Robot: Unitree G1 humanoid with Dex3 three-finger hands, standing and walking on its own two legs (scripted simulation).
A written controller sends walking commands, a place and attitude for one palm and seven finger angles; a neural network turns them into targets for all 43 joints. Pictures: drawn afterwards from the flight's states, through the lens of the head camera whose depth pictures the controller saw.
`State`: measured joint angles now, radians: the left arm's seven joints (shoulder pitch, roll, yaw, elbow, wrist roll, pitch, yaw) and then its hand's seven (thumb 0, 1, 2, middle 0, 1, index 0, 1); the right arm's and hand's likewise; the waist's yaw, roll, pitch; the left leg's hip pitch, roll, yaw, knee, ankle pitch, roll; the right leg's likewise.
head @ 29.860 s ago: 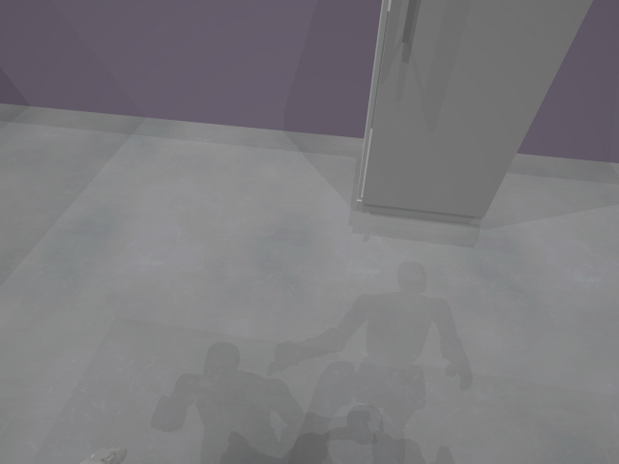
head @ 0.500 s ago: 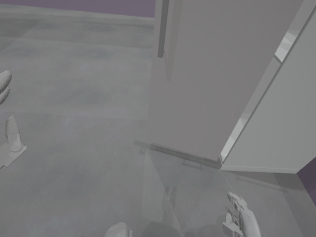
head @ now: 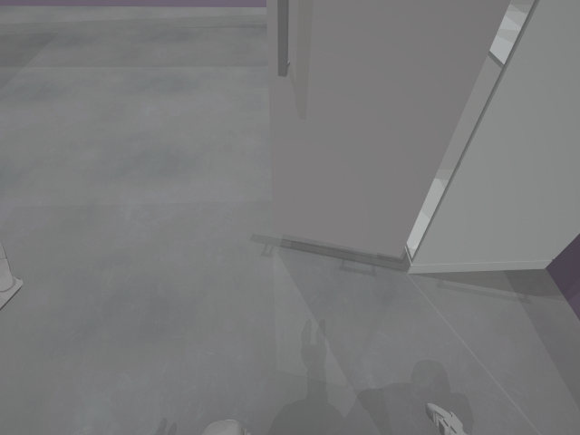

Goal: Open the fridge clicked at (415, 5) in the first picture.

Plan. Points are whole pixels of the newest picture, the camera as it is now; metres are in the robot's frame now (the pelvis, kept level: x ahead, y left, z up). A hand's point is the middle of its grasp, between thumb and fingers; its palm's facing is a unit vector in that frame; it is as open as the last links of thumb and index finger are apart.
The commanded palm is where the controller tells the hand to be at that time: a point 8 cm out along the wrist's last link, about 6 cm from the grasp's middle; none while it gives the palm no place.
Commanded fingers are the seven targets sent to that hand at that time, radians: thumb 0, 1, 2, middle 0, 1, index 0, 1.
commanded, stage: stop stepping back and stand still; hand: left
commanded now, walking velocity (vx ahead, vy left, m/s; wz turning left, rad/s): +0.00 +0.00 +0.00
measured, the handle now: out of the picture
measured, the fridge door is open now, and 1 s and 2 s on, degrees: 74 74 74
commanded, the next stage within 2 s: let the arm hang, fingers relaxed in 0.18 s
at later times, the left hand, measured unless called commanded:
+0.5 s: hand (147, 409) +0.18 +0.23 -0.11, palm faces +0.02 -0.94 -0.33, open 7.4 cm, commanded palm none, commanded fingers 0.00 0.90 0.90 -0.20 -0.30 -0.20 -0.30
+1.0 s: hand out of the picture +0.08 +0.26 -0.15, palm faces -0.04 -0.96 -0.27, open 7.3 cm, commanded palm none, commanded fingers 0.00 0.90 0.90 -0.20 -0.30 -0.20 -0.30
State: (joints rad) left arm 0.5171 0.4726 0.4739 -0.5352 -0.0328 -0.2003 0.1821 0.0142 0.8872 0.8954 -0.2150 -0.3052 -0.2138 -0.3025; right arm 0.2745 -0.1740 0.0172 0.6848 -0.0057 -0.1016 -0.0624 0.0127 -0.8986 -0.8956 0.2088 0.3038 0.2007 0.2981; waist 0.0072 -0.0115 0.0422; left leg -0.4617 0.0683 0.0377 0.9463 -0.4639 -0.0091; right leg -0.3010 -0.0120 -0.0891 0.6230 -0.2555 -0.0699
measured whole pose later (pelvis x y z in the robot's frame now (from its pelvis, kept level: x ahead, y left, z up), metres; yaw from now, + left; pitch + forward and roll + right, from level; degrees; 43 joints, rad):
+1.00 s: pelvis +0.05 +0.04 +0.02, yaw +0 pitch +0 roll +0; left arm 0.19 0.24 0.00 1.14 0.02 0.01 0.02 0.01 0.92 0.90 -0.20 -0.30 -0.20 -0.30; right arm 0.22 -0.19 0.00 1.14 -0.01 0.01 -0.02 0.00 -0.90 -0.90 0.20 0.30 0.20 0.30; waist -0.01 0.02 0.07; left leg -0.18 0.02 0.12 0.40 -0.22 0.03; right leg -0.15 -0.03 -0.03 0.38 -0.23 0.02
